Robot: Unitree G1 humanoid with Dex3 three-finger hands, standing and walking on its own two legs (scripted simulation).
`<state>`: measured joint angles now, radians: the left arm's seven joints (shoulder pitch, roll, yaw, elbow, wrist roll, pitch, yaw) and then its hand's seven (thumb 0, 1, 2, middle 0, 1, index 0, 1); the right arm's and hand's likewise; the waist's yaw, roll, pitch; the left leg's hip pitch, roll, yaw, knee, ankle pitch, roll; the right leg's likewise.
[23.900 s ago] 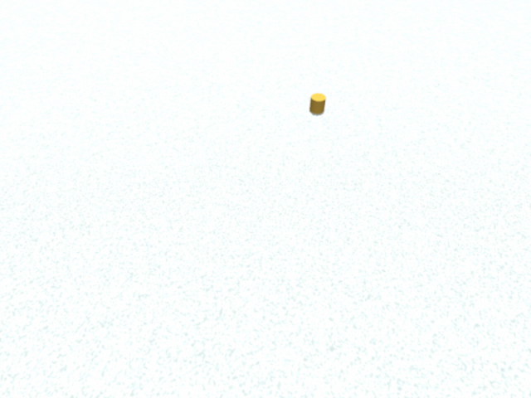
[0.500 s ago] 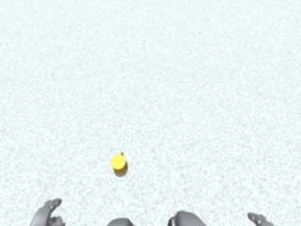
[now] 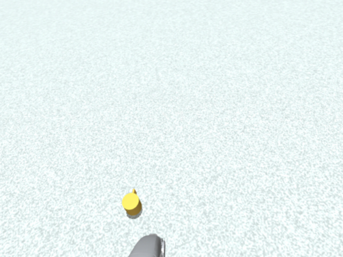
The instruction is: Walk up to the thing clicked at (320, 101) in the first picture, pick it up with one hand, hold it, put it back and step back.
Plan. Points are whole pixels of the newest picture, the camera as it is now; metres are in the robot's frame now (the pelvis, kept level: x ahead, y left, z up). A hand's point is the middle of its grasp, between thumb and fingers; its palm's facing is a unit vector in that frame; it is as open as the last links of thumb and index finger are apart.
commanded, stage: walk up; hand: left
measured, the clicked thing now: (132, 201) +0.53 +0.28 -0.71
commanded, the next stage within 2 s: stand in 1.90 s
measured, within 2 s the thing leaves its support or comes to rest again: neither
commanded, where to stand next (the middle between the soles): +0.13 +0.03 m, yaw +1 degrees
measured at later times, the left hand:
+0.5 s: hand out of the picture +0.07 +0.35 -0.18, palm faces -0.03 -0.93 -0.37, open 7.3 cm
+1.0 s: hand out of the picture -0.08 +0.27 -0.08, palm faces +0.10 -0.79 -0.61, open 7.3 cm
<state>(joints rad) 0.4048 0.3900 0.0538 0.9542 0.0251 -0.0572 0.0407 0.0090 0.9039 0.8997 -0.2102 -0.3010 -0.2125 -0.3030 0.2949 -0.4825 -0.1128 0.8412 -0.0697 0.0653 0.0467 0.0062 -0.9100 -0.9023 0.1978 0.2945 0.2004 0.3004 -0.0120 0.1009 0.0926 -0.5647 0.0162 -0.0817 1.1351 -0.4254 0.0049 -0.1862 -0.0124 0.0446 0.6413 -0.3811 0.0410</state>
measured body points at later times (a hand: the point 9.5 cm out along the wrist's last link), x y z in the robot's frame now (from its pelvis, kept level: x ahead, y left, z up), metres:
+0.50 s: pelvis -0.02 +0.06 -0.02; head +0.02 +0.12 +0.42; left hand +0.07 +0.40 -0.16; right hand +0.07 -0.27 -0.09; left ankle +0.07 +0.23 -0.72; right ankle -0.01 -0.09 -0.65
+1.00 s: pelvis -0.04 -0.04 +0.01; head -0.01 -0.12 +0.45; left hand -0.08 +0.31 -0.04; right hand +0.05 -0.36 -0.16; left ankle +0.01 +0.14 -0.63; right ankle -0.02 -0.18 -0.72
